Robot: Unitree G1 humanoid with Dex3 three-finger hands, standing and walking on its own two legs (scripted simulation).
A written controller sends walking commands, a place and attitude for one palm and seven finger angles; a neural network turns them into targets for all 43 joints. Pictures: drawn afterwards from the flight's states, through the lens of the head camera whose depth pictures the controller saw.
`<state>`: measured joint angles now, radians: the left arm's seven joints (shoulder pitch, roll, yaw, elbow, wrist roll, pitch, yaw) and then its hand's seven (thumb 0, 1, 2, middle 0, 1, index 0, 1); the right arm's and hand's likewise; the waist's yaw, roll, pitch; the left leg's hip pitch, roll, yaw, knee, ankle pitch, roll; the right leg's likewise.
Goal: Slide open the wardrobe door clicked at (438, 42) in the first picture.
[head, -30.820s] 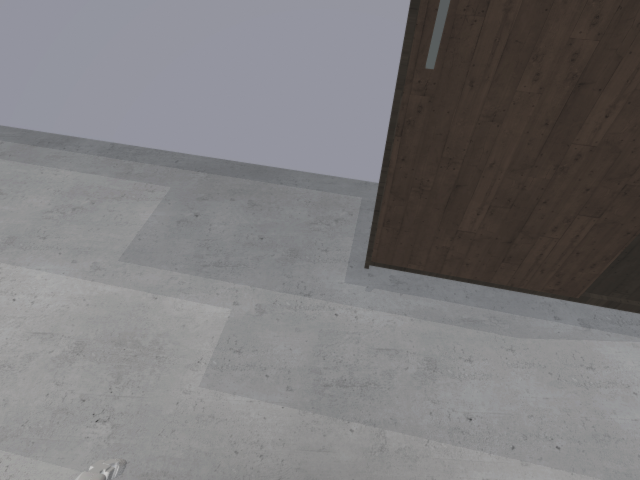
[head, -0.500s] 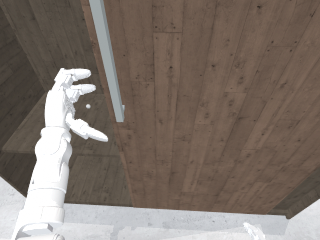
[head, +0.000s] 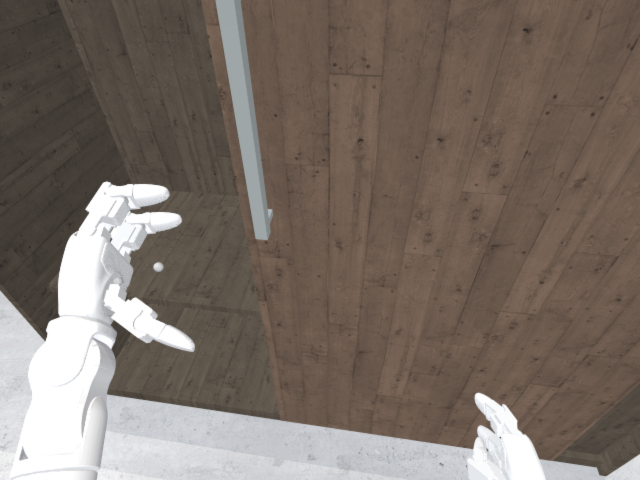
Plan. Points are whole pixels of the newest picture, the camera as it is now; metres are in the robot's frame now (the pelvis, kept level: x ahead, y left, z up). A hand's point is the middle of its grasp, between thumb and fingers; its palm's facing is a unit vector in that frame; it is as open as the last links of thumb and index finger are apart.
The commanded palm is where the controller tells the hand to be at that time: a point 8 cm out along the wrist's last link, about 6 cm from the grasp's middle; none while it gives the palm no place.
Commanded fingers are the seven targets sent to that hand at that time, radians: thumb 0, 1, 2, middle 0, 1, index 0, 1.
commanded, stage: slip the hand off the handle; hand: left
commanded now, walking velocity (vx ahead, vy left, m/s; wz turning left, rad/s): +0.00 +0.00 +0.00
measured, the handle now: (252, 132) +0.45 +0.15 +0.25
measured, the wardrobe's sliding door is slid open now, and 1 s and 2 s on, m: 0.61 0.61 0.61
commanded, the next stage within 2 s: draw the hand back to the body in 0.02 s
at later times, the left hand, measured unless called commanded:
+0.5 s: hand (116, 296) +0.22 +0.23 +0.19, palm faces +0.02 -1.00 -0.05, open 14.7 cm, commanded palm +0.19 +0.27 +0.18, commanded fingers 0.00 -0.55 0.20 -0.25 -1.15 -0.25 -1.15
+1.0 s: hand (74, 316) +0.20 +0.27 +0.18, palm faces +0.41 -0.86 -0.30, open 12.3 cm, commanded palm +0.16 +0.30 +0.18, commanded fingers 0.00 0.32 0.62 -0.22 -0.64 -0.22 -0.64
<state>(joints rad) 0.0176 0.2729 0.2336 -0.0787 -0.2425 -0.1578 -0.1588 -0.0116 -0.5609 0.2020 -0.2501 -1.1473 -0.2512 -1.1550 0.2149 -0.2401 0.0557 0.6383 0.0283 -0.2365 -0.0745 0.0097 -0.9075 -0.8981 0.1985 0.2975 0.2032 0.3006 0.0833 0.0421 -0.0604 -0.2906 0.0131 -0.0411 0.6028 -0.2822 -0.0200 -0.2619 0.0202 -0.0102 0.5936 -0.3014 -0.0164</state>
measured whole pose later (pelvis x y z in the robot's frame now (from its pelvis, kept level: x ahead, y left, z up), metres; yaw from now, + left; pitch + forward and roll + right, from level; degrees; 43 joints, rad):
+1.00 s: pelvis -0.01 +0.02 +0.01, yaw -1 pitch -7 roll -1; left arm 0.33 0.33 0.27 -0.34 -0.07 -0.10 0.09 -0.01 -0.03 0.46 -0.23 -0.84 -0.24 -0.85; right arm 0.23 -0.22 0.05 0.72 -0.02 -0.21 -0.08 0.01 -0.91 -0.90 0.20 0.30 0.21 0.30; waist 0.09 0.04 0.04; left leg -0.12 -0.01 -0.02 0.45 -0.21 0.01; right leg -0.09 0.00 0.01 0.42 -0.21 0.02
